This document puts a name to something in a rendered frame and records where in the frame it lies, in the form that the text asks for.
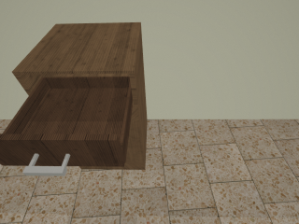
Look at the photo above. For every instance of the handle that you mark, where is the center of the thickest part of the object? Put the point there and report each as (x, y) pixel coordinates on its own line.
(32, 170)

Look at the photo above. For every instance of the cabinet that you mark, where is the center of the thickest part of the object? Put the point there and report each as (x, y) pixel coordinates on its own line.
(103, 49)

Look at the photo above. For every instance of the drawer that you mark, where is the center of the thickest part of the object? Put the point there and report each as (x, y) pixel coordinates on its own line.
(86, 117)

